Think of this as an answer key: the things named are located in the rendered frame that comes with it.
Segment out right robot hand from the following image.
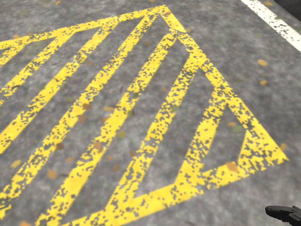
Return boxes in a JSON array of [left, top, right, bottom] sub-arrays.
[[265, 205, 301, 226]]

